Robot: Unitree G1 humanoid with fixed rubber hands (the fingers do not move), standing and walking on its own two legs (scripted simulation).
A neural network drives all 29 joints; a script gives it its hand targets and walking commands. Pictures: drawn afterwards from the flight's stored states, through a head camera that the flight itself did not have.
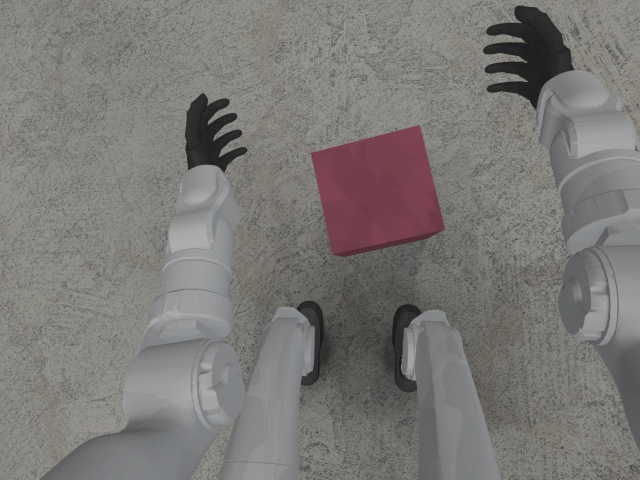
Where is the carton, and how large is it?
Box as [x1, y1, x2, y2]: [311, 125, 444, 256]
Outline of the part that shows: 419,125 311,153 333,254 345,256 423,239 444,229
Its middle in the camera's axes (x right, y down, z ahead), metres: +0.12 -0.09 +0.84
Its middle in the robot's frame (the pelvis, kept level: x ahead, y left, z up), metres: +0.47 -0.02 -0.51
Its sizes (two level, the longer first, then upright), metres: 0.210 0.200 0.250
